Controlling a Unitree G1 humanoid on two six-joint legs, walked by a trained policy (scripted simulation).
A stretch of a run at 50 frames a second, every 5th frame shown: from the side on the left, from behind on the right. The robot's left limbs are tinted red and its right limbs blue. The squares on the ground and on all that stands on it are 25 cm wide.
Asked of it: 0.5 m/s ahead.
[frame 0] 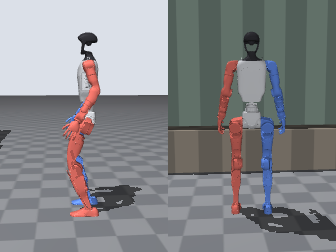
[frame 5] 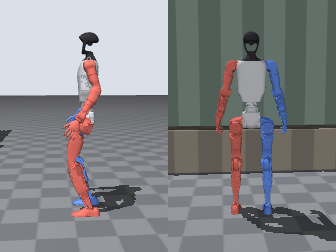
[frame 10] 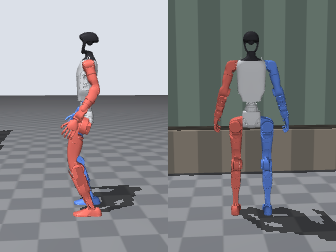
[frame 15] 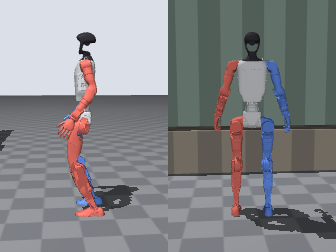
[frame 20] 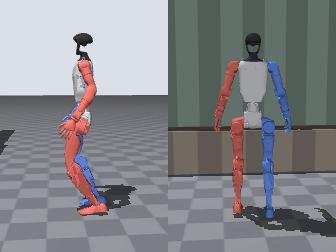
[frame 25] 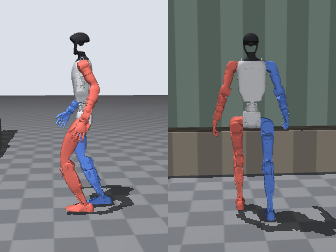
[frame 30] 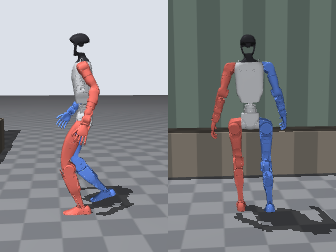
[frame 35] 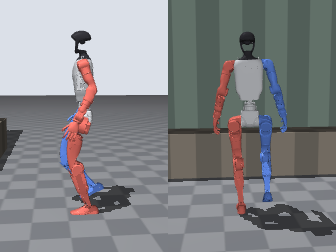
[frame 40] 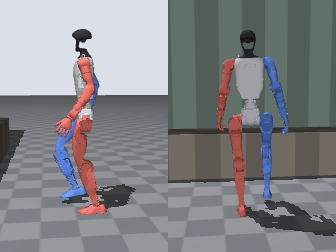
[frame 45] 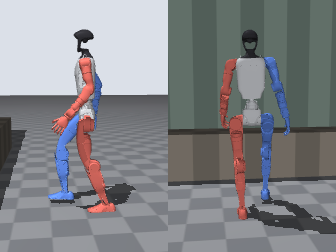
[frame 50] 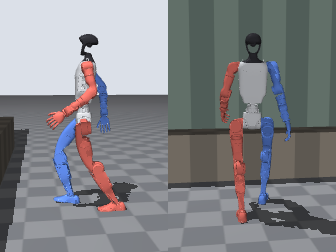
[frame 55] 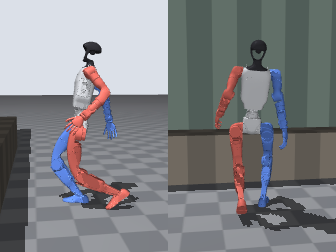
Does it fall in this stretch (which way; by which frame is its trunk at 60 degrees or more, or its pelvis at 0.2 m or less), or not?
no
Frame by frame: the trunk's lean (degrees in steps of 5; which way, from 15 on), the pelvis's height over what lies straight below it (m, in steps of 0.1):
0: 0, 0.8
5: 0, 0.8
10: 5, 0.8
15: 5, 0.8
20: 0, 0.8
25: 5, 0.8
30: 5, 0.8
35: 5, 0.8
40: 5, 0.8
45: 5, 0.8
50: 5, 0.7
55: 15 backward, 0.7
